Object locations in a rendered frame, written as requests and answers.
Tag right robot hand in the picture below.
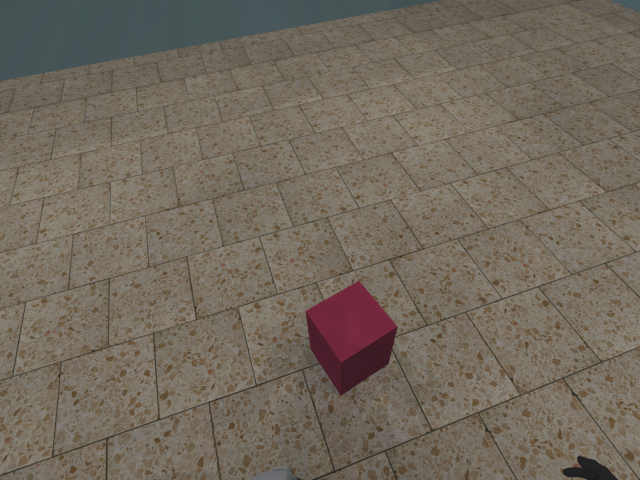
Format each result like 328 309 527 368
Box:
563 456 618 480

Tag carton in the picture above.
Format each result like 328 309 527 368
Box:
306 281 397 395

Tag left robot shin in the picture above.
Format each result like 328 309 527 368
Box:
272 467 296 478

